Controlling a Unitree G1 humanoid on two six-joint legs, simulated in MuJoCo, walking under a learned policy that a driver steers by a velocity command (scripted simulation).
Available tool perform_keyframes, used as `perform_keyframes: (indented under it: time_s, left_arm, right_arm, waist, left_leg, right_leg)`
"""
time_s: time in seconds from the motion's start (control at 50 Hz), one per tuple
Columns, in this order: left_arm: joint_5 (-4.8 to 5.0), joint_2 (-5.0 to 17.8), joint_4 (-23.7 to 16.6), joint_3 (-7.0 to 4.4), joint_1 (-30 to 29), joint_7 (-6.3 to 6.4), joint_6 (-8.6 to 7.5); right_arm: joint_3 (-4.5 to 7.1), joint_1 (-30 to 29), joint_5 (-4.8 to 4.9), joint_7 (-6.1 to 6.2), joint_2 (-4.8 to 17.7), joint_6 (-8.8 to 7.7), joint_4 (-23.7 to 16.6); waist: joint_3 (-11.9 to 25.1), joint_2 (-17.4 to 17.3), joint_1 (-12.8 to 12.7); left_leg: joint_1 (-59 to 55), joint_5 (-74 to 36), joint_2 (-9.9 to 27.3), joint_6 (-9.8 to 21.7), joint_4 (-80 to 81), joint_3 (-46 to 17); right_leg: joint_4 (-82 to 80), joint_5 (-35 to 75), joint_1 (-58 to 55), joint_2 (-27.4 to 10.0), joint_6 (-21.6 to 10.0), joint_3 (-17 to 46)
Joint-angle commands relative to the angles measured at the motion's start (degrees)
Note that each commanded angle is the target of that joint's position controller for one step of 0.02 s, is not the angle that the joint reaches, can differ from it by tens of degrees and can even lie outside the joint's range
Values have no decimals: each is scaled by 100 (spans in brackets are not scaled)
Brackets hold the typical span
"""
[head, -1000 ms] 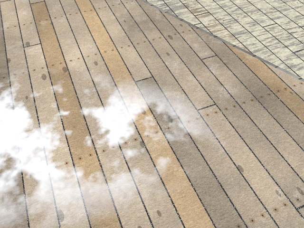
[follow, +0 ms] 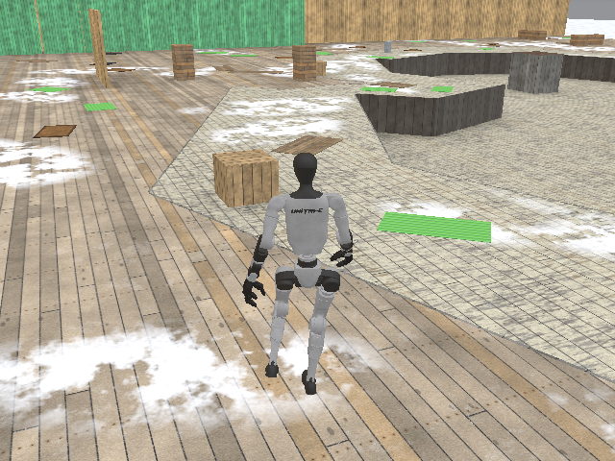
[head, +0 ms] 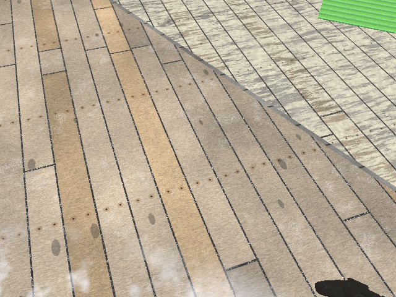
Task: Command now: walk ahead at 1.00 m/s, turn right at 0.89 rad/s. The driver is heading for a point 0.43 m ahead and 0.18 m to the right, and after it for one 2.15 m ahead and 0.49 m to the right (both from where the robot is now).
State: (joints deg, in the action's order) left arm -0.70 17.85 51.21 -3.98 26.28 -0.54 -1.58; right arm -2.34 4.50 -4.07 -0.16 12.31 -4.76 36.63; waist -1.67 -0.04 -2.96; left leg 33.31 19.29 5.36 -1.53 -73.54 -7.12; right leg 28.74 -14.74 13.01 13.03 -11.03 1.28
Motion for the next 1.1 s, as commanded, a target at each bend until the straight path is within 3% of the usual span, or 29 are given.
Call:
perform_keyframes:
  time_s: [0.02,0.08,0.16,0.2,0.22,0.24,0.26,0.28,0.3,0.32,0.38,0.42,0.48,0.54,0.6,0.64,0.66,0.68,0.7,0.72,0.74,0.76,0.78,0.84,0.9,0.96,1.02,1.06,1.1]
  left_arm:
    - [25,891,-615,-197,-487,27,-312]
    - [102,934,-610,-276,-290,-45,-325]
    - [97,1075,-624,-368,-157,-24,-295]
    - [23,1357,-688,-424,-361,-5,-300]
    - [0,1436,-774,-429,-744,-27,-333]
    - [-21,805,-957,-252,-927,-17,-412]
    - [266,-88,-1301,3,-254,-28,-399]
    - [126,357,-1238,50,-399,24,-302]
    - [-15,669,-1187,-17,-944,-1,-222]
    - [-88,694,-1203,-29,-1232,-79,-170]
    - [-168,250,-1475,84,-1739,-308,37]
    - [-144,117,-1732,173,-1968,-365,135]
    - [-123,148,-2073,248,-2506,-432,157]
    - [-111,139,-2210,324,-3166,-548,149]
    - [-105,193,-2091,318,-3062,-538,111]
    - [-109,537,-1717,165,-1812,-426,89]
    - [-101,805,-1322,5,-537,-333,66]
    - [-90,958,-974,-149,104,-180,53]
    - [-45,1391,-1011,-248,-376,-49,99]
    - [-166,1620,-1311,-281,-385,1,139]
    - [-158,1283,-1276,-269,-349,88,140]
    - [-156,1014,-1137,-197,-640,147,62]
    - [-165,782,-1053,-117,-850,145,-64]
    - [-97,422,-800,43,-893,114,-422]
    - [-60,374,-628,43,-745,-33,-603]
    - [30,310,-560,109,-609,-44,-718]
    - [24,572,-437,98,-393,91,-753]
    - [-78,867,-473,25,-477,264,-607]
    - [-220,1116,-641,-66,-966,370,-360]
  right_arm:
    - [137,-151,19,-53,788,139,-500]
    - [58,-837,213,-97,598,111,-732]
    - [160,-878,263,-47,849,43,-793]
    - [380,238,285,66,1318,-6,-481]
    - [511,1456,282,153,1549,-35,-201]
    - [686,2809,141,282,1958,-58,11]
    - [768,2417,-112,255,2417,-34,-36]
    - [798,1700,1,210,2029,21,-120]
    - [673,1253,68,185,1413,52,-193]
    - [610,1213,83,151,1136,64,-61]
    - [492,1830,178,105,712,-40,577]
    - [492,1874,267,11,692,-153,720]
    - [509,1630,244,-2,834,-265,794]
    - [534,1950,237,37,993,-279,1009]
    - [620,2283,239,152,1416,-197,1064]
    - [716,2098,227,252,1761,-20,985]
    - [743,1763,210,249,1844,60,833]
    - [716,1725,174,177,1646,93,816]
    - [518,1857,110,103,813,51,537]
    - [477,2201,349,99,956,-27,23]
    - [484,1537,355,103,1224,-101,47]
    - [464,1502,390,92,1182,-99,135]
    - [435,1471,303,69,1070,-28,259]
    - [398,1731,254,-109,748,328,531]
    - [374,849,361,-198,601,340,312]
    - [323,250,419,-309,471,234,219]
    - [327,114,397,-373,538,186,255]
    - [426,630,347,-357,858,236,435]
    - [658,2508,334,-278,1351,305,969]
  waist:
    - [-554,-318,419]
    - [-405,53,-40]
    - [-9,339,-187]
    - [775,292,398]
    - [1336,229,1160]
    - [2133,-397,1647]
    - [2581,-2329,826]
    - [2078,-1970,672]
    - [1249,-1044,732]
    - [770,-390,703]
    - [146,-490,558]
    - [29,-544,398]
    - [-279,-482,191]
    - [-686,-150,338]
    - [-340,-438,146]
    - [374,-662,-601]
    - [878,-678,-1150]
    - [1034,-186,-1254]
    - [893,1171,-462]
    - [2350,985,-259]
    - [1686,19,-454]
    - [587,-282,-113]
    - [243,-656,165]
    - [-342,-520,644]
    - [-658,-27,414]
    - [-534,-79,218]
    - [-283,180,229]
    - [197,617,580]
    - [978,773,1582]
  left_leg:
    - [-100,-669,170,-244,1579,557]
    - [-608,-2201,-84,-218,3276,747]
    - [-1158,-2355,-418,-47,4366,638]
    - [-2411,-1380,-700,75,4375,627]
    - [-3722,-1019,-490,147,4262,576]
    - [-5119,1039,660,283,4237,-570]
    - [-5982,2728,2231,690,5638,-3873]
    - [-5370,3652,2143,941,6064,-4591]
    - [-4576,3061,1801,876,5952,-3332]
    - [-3939,1745,1525,803,5864,-2279]
    - [-3247,-382,992,485,6020,-478]
    - [-3120,-1468,1074,462,6132,125]
    - [-2678,-2427,858,374,6497,1201]
    - [-2755,-3505,553,174,6748,2015]
    - [-3378,-7181,644,21,5884,2360]
    - [-3399,-8445,915,43,4092,2260]
    - [-2797,-8273,1020,135,2539,2096]
    - [-1566,-4663,514,211,523,2097]
    - [138,1009,-349,203,-1657,1950]
    - [1268,845,-404,199,-2405,647]
    - [1672,204,-222,214,-2138,535]
    - [1603,-77,42,252,-1635,581]
    - [1136,-95,200,250,-1234,493]
    - [180,-99,387,166,-133,133]
    - [517,-1360,257,362,1277,439]
    - [-10,-2796,-41,629,2723,1160]
    - [-379,-3260,-504,883,3539,1574]
    - [-872,-2488,-966,993,3592,1797]
    - [-2584,-1467,-1267,1268,3441,1641]
  right_leg:
    - [-2122,305,1289,-1339,-885,2134]
    - [-1989,1354,925,-1080,-483,1867]
    - [-1321,2674,-276,-1333,-114,2135]
    - [122,4129,-675,-1301,143,2119]
    - [1513,3995,-169,-1119,275,1967]
    - [3477,2223,733,-841,292,1568]
    - [4997,-1628,2500,-293,466,941]
    - [5444,-947,3224,-830,357,680]
    - [5256,-359,3303,-1174,384,478]
    - [4976,-94,3164,-1378,438,397]
    - [4760,-4,3176,-1752,502,339]
    - [4694,194,3437,-1856,520,233]
    - [3905,1034,3295,-1826,547,-27]
    - [2437,1460,2820,-1585,370,-799]
    - [1681,1249,1725,-969,56,-1400]
    - [1572,723,287,-631,-150,-1281]
    - [1356,532,-1116,-579,-377,-937]
    - [671,500,-2516,-864,-601,-160]
    - [913,1343,-3074,-2008,-635,1515]
    - [-251,675,-4315,-3145,-1608,3860]
    - [-1148,-458,-3559,-3084,-1340,3983]
    - [-1423,-482,-2363,-3001,-1100,3304]
    - [-1505,-147,-1405,-2810,-897,2773]
    - [-1971,568,318,-2404,-480,1313]
    - [-2291,2156,209,-1845,122,1]
    - [-2523,3510,-149,-1628,521,-847]
    - [-2307,5768,-1301,-1916,813,-1146]
    - [-1301,7747,-2052,-2129,1017,-1273]
    - [1272,8442,-1738,-2309,1043,-1226]
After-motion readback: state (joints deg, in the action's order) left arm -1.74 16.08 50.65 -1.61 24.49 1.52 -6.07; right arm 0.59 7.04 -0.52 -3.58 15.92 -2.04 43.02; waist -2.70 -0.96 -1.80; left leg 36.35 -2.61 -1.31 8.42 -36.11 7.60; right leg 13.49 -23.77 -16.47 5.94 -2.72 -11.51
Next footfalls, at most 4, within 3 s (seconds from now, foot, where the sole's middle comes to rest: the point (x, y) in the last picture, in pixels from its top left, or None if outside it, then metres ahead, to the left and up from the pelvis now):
0.24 left None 0.45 0.18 -0.76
0.68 right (257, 231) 0.75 -0.16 -0.76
1.12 left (290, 148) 1.17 -0.33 -0.76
1.54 right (346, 101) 1.50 -0.64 -0.76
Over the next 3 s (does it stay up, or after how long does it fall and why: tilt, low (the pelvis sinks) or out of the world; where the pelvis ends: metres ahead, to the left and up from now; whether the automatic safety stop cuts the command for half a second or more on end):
stays up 2.01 -0.58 0.00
